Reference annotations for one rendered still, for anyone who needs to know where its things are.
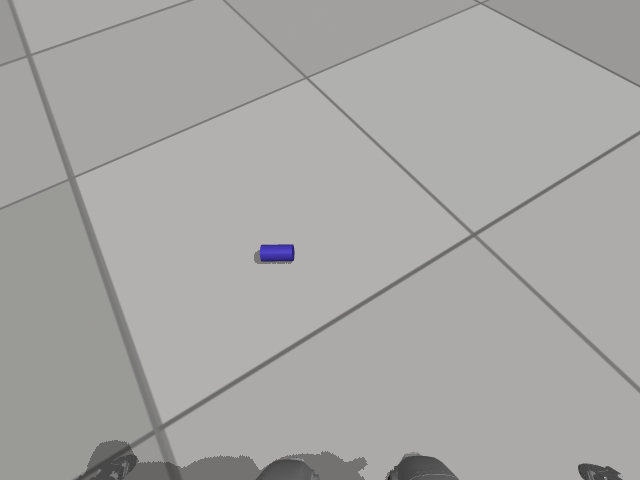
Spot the left robot hand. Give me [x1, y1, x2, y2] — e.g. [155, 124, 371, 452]
[89, 455, 137, 480]

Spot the can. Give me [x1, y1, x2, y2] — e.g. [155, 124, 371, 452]
[260, 244, 294, 262]

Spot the right robot hand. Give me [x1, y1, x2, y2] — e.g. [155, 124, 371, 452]
[578, 464, 623, 480]

